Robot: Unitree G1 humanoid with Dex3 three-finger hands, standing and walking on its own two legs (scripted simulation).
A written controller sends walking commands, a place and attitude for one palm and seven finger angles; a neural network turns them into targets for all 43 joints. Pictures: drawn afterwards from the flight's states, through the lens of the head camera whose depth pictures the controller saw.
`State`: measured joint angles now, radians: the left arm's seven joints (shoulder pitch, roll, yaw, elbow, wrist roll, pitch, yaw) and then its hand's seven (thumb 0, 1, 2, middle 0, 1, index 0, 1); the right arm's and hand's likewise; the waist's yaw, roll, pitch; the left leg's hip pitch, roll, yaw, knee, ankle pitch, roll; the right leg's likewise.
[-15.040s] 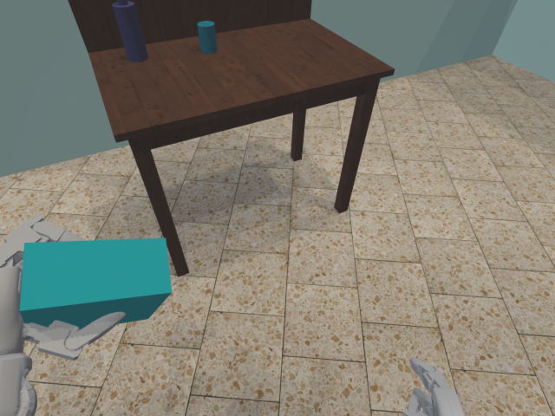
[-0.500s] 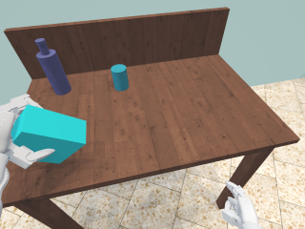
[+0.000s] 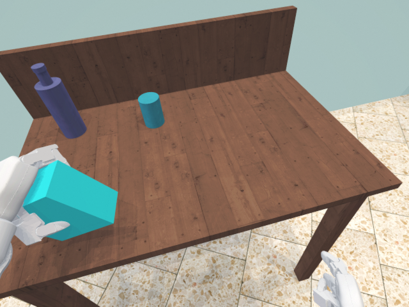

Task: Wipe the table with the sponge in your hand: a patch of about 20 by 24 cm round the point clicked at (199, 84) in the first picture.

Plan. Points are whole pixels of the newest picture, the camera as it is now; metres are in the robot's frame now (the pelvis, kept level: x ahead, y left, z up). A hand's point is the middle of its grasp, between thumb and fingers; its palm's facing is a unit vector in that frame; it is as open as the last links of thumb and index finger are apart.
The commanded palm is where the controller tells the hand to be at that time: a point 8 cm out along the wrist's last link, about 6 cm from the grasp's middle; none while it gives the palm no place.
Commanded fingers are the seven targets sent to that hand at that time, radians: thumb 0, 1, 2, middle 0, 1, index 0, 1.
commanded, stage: turn the palm down, sponge in hand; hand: left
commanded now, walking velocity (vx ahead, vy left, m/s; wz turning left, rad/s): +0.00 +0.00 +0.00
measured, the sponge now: (70, 209) +0.23 +0.27 +0.12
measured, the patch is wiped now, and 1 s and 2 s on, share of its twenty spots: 0.00 0.00 0.00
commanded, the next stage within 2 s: move the sponge above the wiping area in 1.16 s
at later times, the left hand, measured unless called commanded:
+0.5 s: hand (22, 188) +0.23 +0.32 +0.18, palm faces +0.19 -0.16 -0.97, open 9.9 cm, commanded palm +0.18 +0.31 +0.24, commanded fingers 0.00 0.10 1.30 -1.20 -1.60 -1.20 -1.60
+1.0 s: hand (21, 201) +0.21 +0.31 +0.18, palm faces +0.12 -0.04 -0.99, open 9.9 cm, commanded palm +0.17 +0.29 +0.24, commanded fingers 0.00 0.10 1.30 -1.20 -1.60 -1.20 -1.60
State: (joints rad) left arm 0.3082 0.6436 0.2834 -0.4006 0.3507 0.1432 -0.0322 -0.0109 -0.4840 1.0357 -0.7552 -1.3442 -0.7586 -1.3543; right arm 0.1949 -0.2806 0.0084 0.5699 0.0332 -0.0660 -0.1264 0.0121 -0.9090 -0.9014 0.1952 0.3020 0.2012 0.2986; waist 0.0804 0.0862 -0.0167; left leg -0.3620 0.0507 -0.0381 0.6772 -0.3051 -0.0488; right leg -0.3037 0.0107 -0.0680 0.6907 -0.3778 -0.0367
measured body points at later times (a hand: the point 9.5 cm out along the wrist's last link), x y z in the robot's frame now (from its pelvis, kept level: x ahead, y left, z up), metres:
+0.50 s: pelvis -0.01 +0.03 +0.02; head -0.02 +0.00 +0.46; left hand +0.21 +0.32 +0.23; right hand +0.23 -0.17 -0.06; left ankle +0.03 +0.16 -0.72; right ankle +0.00 -0.09 -0.72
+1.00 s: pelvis -0.03 +0.02 +0.02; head -0.05 -0.04 +0.46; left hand +0.19 +0.30 +0.23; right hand +0.23 -0.18 -0.06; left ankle +0.03 +0.16 -0.72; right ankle +0.00 -0.09 -0.72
